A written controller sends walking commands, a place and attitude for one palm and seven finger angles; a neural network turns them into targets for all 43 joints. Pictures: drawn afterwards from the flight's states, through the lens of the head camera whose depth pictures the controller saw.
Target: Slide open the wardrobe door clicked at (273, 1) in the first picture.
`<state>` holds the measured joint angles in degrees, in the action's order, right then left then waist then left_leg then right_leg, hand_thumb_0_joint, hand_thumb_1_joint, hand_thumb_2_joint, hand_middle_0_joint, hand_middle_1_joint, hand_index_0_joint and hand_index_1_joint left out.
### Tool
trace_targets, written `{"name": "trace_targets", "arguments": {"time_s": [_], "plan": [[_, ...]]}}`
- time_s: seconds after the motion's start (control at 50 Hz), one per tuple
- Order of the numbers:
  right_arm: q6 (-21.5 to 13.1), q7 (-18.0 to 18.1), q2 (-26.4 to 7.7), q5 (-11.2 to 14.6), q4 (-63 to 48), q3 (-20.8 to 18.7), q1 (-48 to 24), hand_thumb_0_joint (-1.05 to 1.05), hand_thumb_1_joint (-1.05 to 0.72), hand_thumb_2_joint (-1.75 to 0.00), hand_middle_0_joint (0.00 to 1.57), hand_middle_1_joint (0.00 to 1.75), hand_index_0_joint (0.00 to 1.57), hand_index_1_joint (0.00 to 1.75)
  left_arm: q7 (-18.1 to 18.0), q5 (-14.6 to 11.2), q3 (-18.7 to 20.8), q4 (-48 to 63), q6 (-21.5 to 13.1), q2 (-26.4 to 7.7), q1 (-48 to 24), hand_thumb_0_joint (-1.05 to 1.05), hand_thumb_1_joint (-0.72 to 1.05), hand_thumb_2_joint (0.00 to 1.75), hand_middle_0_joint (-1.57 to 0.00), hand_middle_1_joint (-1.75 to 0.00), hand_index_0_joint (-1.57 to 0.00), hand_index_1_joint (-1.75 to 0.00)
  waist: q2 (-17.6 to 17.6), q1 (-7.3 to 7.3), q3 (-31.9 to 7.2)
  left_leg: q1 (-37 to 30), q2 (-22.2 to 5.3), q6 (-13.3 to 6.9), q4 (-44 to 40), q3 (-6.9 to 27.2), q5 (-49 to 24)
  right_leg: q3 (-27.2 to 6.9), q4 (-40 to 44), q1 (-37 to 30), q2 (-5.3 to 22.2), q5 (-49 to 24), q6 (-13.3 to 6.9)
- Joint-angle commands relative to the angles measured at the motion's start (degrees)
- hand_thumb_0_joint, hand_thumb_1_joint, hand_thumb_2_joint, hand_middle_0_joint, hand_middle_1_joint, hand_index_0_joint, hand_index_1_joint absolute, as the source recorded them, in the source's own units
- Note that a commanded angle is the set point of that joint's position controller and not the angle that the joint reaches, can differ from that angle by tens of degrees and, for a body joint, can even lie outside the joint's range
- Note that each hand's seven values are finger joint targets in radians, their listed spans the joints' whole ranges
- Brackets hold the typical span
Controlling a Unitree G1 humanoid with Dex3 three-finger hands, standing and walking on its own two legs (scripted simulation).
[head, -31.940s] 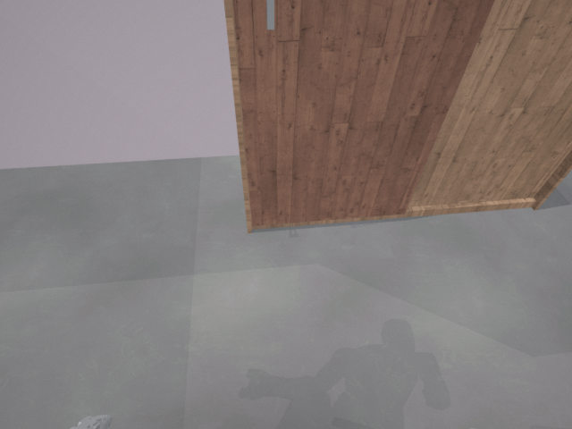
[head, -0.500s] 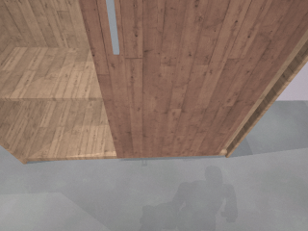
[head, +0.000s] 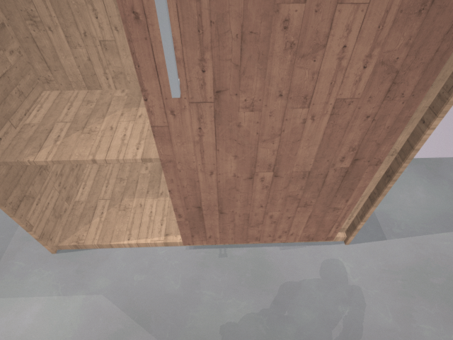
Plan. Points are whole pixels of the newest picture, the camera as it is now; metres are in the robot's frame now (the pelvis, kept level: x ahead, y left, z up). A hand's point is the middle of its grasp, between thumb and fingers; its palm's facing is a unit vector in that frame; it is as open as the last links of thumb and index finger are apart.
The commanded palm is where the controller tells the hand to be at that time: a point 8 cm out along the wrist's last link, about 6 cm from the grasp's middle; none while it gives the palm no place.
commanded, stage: let the arm hang, fingers relaxed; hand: left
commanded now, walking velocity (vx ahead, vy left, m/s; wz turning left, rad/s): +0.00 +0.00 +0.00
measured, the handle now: (167, 30) +0.60 +0.15 +0.25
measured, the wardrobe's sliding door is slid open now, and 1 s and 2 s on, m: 0.61 0.61 0.61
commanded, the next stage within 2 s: look to check the result in 0.26 s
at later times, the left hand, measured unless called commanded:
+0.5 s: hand out of the picture +0.01 +0.17 -0.18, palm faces +0.02 -0.98 -0.19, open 7.4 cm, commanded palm none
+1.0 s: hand out of the picture +0.06 +0.20 -0.17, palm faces +0.01 -0.97 -0.25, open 7.4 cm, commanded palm none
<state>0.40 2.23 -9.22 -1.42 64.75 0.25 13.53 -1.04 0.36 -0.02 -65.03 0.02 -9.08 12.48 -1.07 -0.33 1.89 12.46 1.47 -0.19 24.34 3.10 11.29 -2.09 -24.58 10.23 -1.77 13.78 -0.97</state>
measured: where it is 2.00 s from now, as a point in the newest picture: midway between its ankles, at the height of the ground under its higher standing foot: outside the picture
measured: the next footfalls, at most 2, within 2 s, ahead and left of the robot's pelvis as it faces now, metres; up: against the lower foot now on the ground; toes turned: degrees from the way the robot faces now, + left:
none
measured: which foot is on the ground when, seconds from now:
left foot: down 0.00-1.00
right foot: down 0.00-1.00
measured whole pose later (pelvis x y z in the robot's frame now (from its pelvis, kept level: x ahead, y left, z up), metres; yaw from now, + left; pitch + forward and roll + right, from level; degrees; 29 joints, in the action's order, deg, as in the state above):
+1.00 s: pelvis +0.02 +0.00 +0.00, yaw +0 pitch -1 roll +0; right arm -0.2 2.1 -13.1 -1.3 64.5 -0.1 9.5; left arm -0.6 0.3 1.0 -64.9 -0.7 -13.2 9.7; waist -0.1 -0.1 3.2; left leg 9.6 1.1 0.1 21.7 3.3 11.3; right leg -1.9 -21.5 7.2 -2.0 13.6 -1.4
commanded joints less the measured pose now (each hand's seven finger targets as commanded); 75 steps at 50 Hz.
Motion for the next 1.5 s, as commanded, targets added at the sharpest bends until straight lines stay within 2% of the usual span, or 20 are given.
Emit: {"name": "trace_targets", "arguments": {"time_s": [0.0, 0.06, 0.08, 0.22, 0.28, 0.58, 0.72, 0.8, 0.84, 0.92, 0.98, 1.02, 1.1, 1.16, 1.3, 1.34, 1.38, 1.48], "plan": [[-0.6, 0.2, -5.4, 0.1, -1.1, -1.4, 2.9, 0.00, -0.90, -0.90, 0.20, 0.30, 0.20, 0.30, -0.8, 0.1, 1.6, 1.5, -0.6, -6.7, 2.7, 0.00, 0.90, 0.90, -0.20, -0.30, -0.20, -0.30, 1.0, -0.14, 0.7, -0.9, -5.4, -1.7, -3.5, 3.7, -5.6, -4.4, 5.8, 2.3, 6.3, -2.7, -1.2], [-0.7, 0.3, -5.3, 0.2, -1.2, -1.3, 2.5, 0.00, -0.90, -0.90, 0.20, 0.30, 0.20, 0.30, -0.8, 0.1, 1.7, 1.3, -0.6, -6.8, 2.9, 0.00, 0.90, 0.90, -0.20, -0.30, -0.20, -0.30, -0.5, -0.02, 0.1, -1.1, -5.6, -1.7, -3.4, 3.7, -6.4, -4.2, 5.7, 1.5, 6.3, -4.0, -1.2], [-0.6, 0.3, -5.3, 0.1, -1.3, -1.3, 2.3, 0.00, -0.90, -0.90, 0.20, 0.30, 0.20, 0.30, -0.8, 0.1, 1.6, 1.4, -0.6, -6.7, 2.7, 0.00, 0.90, 0.90, -0.20, -0.30, -0.20, -0.30, -0.4, -0.06, 1.1, -0.9, -5.5, -1.6, -3.6, 3.8, -6.0, -4.4, 5.9, 1.9, 6.2, -3.7, -1.3], [-0.6, 0.3, -6.0, 0.1, -1.4, -1.4, 2.2, 0.00, -0.90, -0.90, 0.20, 0.30, 0.20, 0.30, -0.7, 0.1, 1.6, 1.5, -0.7, -6.9, 2.6, 0.00, 0.90, 0.90, -0.20, -0.30, -0.20, -0.30, 0.6, -0.17, 1.1, -1.5, -5.4, -1.5, -3.7, 3.8, -5.1, -4.3, 6.8, 2.1, 6.1, -2.2, -1.3], [-0.7, 0.3, -6.1, 0.2, -1.5, -1.5, 2.3, 0.00, -0.90, -0.90, 0.20, 0.30, 0.20, 0.30, -0.7, 0.0, 1.7, 1.5, -0.8, -7.0, 2.9, 0.00, 0.90, 0.90, -0.20, -0.30, -0.20, -0.30, 0.6, -0.26, -0.2, -2.5, -5.5, -1.6, -3.2, 3.6, -6.7, -4.3, 6.6, 1.2, 6.3, -4.3, -1.3], [-0.9, 0.5, -7.8, 0.3, -1.5, -1.7, 1.0, 0.00, -0.90, -0.90, 0.20, 0.30, 0.20, 0.30, -0.8, 0.0, 2.0, 1.4, -1.1, -8.3, 2.2, 0.00, 0.90, 0.90, -0.20, -0.30, -0.20, -0.30, 0.5, -0.15, -0.7, -3.8, -6.1, -1.7, -3.5, 3.9, -8.9, -4.0, 6.2, -0.1, 6.5, -7.5, -1.5], [-0.9, 0.3, -9.4, 0.2, -1.7, -1.9, -0.6, 0.00, -0.90, -0.90, 0.20, 0.30, 0.20, 0.30, -0.5, 0.1, 2.2, 1.5, -1.1, -9.6, 0.8, 0.00, 0.90, 0.90, -0.20, -0.30, -0.20, -0.30, 0.5, -0.03, 0.6, -3.2, -6.2, -1.8, -4.5, 4.5, -6.5, -4.1, 7.1, 0.4, 6.4, -4.3, -1.5], [-1.3, 0.3, -10.5, 0.2, -2.0, -2.0, -1.3, 0.00, -0.90, -0.90, 0.20, 0.30, 0.20, 0.30, -0.5, 0.1, 2.4, 2.0, -1.3, -10.9, -0.3, 0.00, 0.90, 0.90, -0.20, -0.30, -0.20, -0.30, 0.0, -0.09, -1.7, -4.5, -6.5, -1.9, -4.3, 4.5, -9.8, -4.2, 6.4, -1.3, 6.7, -8.3, -1.6], [-1.3, 0.2, -11.2, 0.4, -2.3, -2.1, -2.0, 0.00, -0.90, -0.90, 0.20, 0.30, 0.20, 0.30, -0.5, 0.2, 2.5, 2.2, -1.4, -11.6, -0.6, 0.00, 0.90, 0.90, -0.20, -0.30, -0.20, -0.30, 1.2, 0.02, -1.9, -5.0, -6.6, -1.9, -4.3, 4.5, -10.3, -4.1, 6.5, -1.4, 6.6, -9.1, -1.6], [-1.3, 0.1, -12.1, 0.3, -2.2, -2.1, -3.3, 0.00, -0.90, -0.90, 0.20, 0.30, 0.20, 0.30, -0.3, 0.1, 2.6, 2.2, -1.4, -12.4, -1.7, 0.00, 0.90, 0.90, -0.20, -0.30, -0.20, -0.30, -0.1, 0.09, -1.3, -5.0, -6.6, -1.8, -4.9, 4.6, -9.7, -4.2, 7.0, -1.4, 7.0, -8.5, -1.6], [-1.3, 0.1, -12.9, 0.3, -2.5, -2.2, -3.8, 0.00, -0.90, -0.90, 0.20, 0.30, 0.20, 0.30, -0.3, 0.1, 2.6, 2.5, -1.5, -13.2, -2.4, 0.00, 0.90, 0.90, -0.20, -0.30, -0.20, -0.30, 0.9, 0.02, -2.0, -5.7, -6.7, -1.7, -4.9, 4.5, -10.4, -4.4, 7.0, -1.7, 7.1, -9.6, -1.6], [-1.4, 0.0, -13.5, 0.3, -2.5, -2.2, -4.2, 0.00, -0.90, -0.90, 0.20, 0.30, 0.20, 0.30, -0.2, 0.1, 2.8, 2.6, -1.6, -13.9, -3.0, 0.00, 0.90, 0.90, -0.20, -0.30, -0.20, -0.30, 0.2, 0.00, -2.5, -5.8, -6.8, -1.7, -5.0, 4.5, -11.0, -4.6, 7.1, -2.4, 7.1, -10.5, -1.7], [-1.3, -0.1, -14.2, 0.3, -2.6, -2.2, -5.1, 0.00, -0.90, -0.90, 0.20, 0.30, 0.20, 0.30, -0.2, 0.1, 2.7, 2.8, -1.6, -14.6, -3.7, 0.00, 0.90, 0.90, -0.20, -0.30, -0.20, -0.30, 1.6, -0.05, -2.1, -6.2, -6.8, -1.6, -5.3, 4.5, -10.7, -4.6, 7.7, -2.3, 7.2, -10.4, -1.6], [-1.3, -0.1, -14.6, 0.3, -2.6, -2.2, -5.6, 0.00, -0.90, -0.90, 0.20, 0.30, 0.20, 0.30, -0.2, 0.1, 2.8, 2.9, -1.6, -15.1, -4.2, 0.00, 0.90, 0.90, -0.20, -0.30, -0.20, -0.30, 0.4, -0.02, -2.3, -6.4, -6.9, -1.5, -5.6, 4.4, -11.0, -4.7, 7.8, -2.6, 7.3, -10.5, -1.6], [-1.5, -0.1, -15.7, 0.3, -2.8, -2.2, -6.3, 0.00, -0.90, -0.90, 0.20, 0.30, 0.20, 0.30, -0.2, 0.0, 2.9, 3.1, -1.8, -16.0, -4.9, 0.00, 0.90, 0.90, -0.20, -0.30, -0.20, -0.30, 1.2, -0.05, -4.1, -8.0, -7.2, -1.4, -5.3, 4.1, -14.3, -4.7, 7.5, -4.2, 7.6, -15.4, -1.6], [-1.4, -0.1, -15.8, 0.4, -2.9, -2.2, -6.4, 0.00, -0.90, -0.90, 0.20, 0.30, 0.20, 0.30, -0.2, 0.0, 2.8, 3.1, -1.8, -16.2, -4.8, 0.00, 0.90, 0.90, -0.20, -0.30, -0.20, -0.30, 1.9, -0.03, -3.5, -8.2, -7.2, -1.4, -5.2, 3.9, -13.7, -4.7, 7.9, -3.7, 7.5, -15.1, -1.6], [-1.3, -0.1, -15.8, 0.3, -2.8, -2.2, -6.7, 0.00, -0.90, -0.90, 0.20, 0.30, 0.20, 0.30, -0.2, 0.0, 2.8, 3.0, -1.7, -16.2, -5.1, 0.00, 0.90, 0.90, -0.20, -0.30, -0.20, -0.30, 0.8, -0.10, -2.4, -7.6, -7.1, -1.2, -5.6, 3.9, -12.4, -4.9, 8.2, -3.3, 7.5, -13.7, -1.6], [-1.2, -0.2, -16.0, 0.3, -2.7, -2.1, -6.8, 0.00, -0.90, -0.90, 0.20, 0.30, 0.20, 0.30, -0.1, 0.0, 2.7, 3.0, -1.7, -16.3, -5.2, 0.00, 0.90, 0.90, -0.20, -0.30, -0.20, -0.30, 1.2, -0.14, -2.5, -7.8, -7.1, -1.2, -5.7, 3.8, -11.7, -5.1, 8.6, -3.1, 7.5, -13.1, -1.6]]}}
